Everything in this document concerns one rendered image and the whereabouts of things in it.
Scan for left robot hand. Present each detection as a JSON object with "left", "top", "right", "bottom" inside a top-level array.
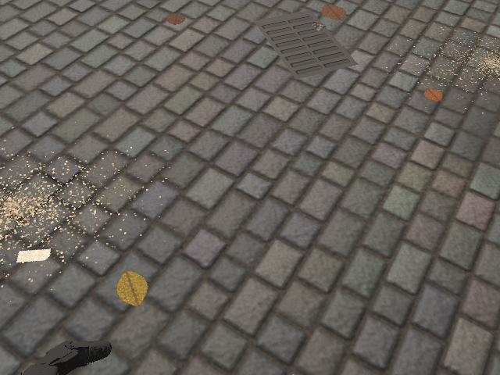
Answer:
[{"left": 20, "top": 340, "right": 112, "bottom": 375}]

